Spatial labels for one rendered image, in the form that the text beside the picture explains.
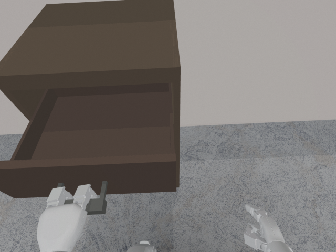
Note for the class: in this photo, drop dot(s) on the robot right hand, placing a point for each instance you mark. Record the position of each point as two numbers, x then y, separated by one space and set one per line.
258 237

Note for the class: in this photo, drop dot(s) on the robot left shin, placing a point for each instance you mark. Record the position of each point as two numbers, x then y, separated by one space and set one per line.
144 242

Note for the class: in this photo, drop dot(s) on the drawer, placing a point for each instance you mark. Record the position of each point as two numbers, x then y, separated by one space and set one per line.
85 135

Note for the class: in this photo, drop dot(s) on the robot right forearm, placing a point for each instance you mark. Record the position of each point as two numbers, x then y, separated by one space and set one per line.
278 246

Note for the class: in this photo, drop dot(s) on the robot left hand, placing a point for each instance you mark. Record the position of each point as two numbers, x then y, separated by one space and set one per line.
60 226

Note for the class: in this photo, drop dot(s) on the handle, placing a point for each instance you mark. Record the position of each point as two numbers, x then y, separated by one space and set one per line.
96 205

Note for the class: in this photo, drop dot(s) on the cabinet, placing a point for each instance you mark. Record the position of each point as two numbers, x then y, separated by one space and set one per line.
90 44

